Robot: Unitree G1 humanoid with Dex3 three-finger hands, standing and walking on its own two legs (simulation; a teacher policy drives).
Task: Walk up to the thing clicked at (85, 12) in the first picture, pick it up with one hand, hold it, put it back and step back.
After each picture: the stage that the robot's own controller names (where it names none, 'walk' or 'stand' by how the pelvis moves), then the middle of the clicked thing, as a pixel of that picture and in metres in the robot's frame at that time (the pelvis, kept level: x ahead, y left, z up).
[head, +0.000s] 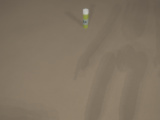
stand; (85, 18) +1.77 -0.03 -0.65
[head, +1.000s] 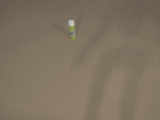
walk; (72, 30) +1.63 +0.20 -0.64
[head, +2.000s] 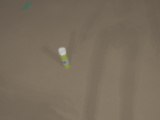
walk; (64, 58) +1.11 +0.32 -0.65
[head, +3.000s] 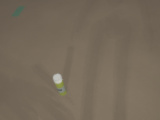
walk; (60, 85) +0.75 +0.27 -0.64
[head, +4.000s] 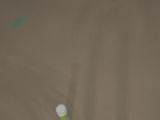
stand; (64, 115) +0.49 +0.25 -0.64
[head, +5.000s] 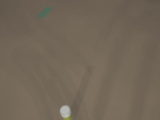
stand; (67, 116) +0.47 +0.22 -0.65
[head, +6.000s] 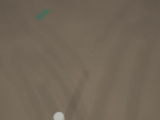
stand; out of the picture +0.44 +0.19 -0.64
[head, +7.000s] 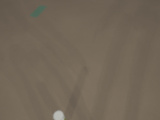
walk; out of the picture +0.43 +0.22 -0.65
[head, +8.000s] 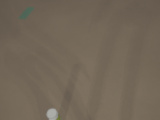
walk; (55, 119) +0.44 +0.28 -0.64
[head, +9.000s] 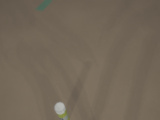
walk; (62, 113) +0.46 +0.23 -0.63
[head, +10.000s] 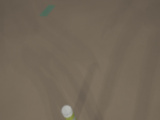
stand; (70, 116) +0.45 +0.23 -0.64
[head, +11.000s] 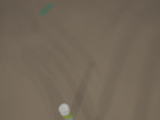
stand; (67, 114) +0.46 +0.23 -0.64
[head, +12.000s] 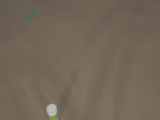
stand; (53, 115) +0.53 +0.20 -0.65
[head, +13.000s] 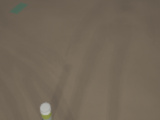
walk; (46, 115) +0.49 +0.20 -0.63
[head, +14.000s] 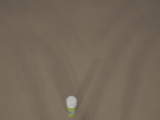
stand; (71, 107) +0.47 +0.07 -0.64
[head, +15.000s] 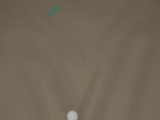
stand; out of the picture +0.44 +0.10 -0.66
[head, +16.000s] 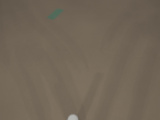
stand; out of the picture +0.43 +0.10 -0.66
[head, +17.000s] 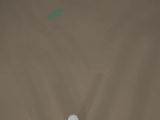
go down; out of the picture +0.42 +0.10 -0.66
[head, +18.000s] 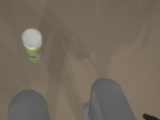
go down; (34, 48) +0.51 +0.13 -0.29
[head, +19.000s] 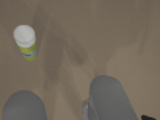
approach; (27, 45) +0.51 +0.15 -0.27
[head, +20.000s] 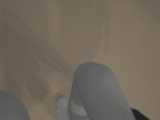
close in; out of the picture +0.50 +0.20 -0.18
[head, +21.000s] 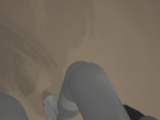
lift; out of the picture +0.49 +0.22 -0.20
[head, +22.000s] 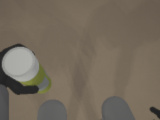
lift; (33, 75) +0.35 +0.17 -0.01
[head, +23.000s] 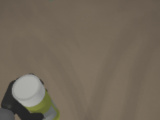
hold; (41, 104) +0.28 +0.16 +0.01
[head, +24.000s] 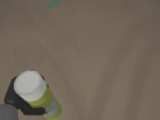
hold; (43, 99) +0.29 +0.15 +0.02
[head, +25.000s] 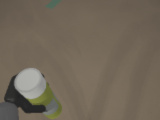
hold; (43, 97) +0.30 +0.15 +0.02
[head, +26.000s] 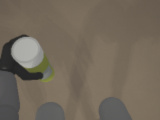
crouch; (38, 64) +0.40 +0.15 -0.05
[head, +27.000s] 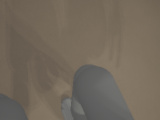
lower; out of the picture +0.48 +0.22 -0.17
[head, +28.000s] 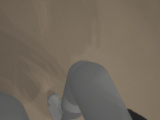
lower; out of the picture +0.46 +0.24 -0.19
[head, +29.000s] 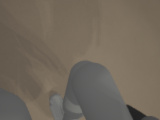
lower; out of the picture +0.46 +0.24 -0.19
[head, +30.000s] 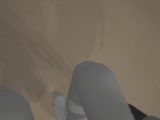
lower; out of the picture +0.45 +0.24 -0.18
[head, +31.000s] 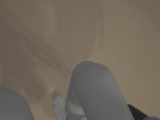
rest; out of the picture +0.45 +0.24 -0.18
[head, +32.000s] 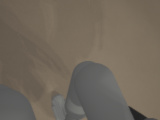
open; out of the picture +0.46 +0.23 -0.19
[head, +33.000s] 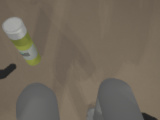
stand; (25, 44) +0.50 +0.23 -0.25
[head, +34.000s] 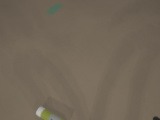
stand; (52, 118) +0.51 +0.24 -0.67
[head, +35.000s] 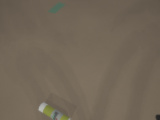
stand; (54, 114) +0.53 +0.23 -0.68
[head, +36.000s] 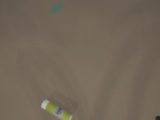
stand; (56, 111) +0.56 +0.22 -0.68
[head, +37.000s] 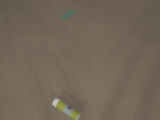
stand; (66, 108) +0.61 +0.19 -0.74
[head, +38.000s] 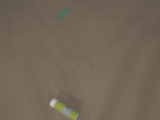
stand; (64, 109) +0.60 +0.20 -0.75
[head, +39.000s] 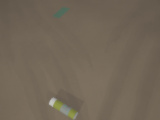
walk; (63, 108) +0.60 +0.21 -0.75
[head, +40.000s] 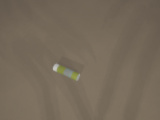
walk; (66, 72) +0.80 +0.24 -0.73
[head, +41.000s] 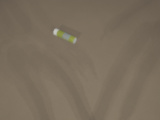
walk; (64, 35) +1.21 +0.19 -0.71
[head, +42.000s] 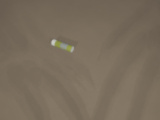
stand; (62, 45) +1.25 +0.23 -0.72
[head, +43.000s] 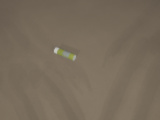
stand; (64, 53) +1.23 +0.23 -0.75
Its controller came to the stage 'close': yes
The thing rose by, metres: 0.65
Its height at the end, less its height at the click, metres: -0.09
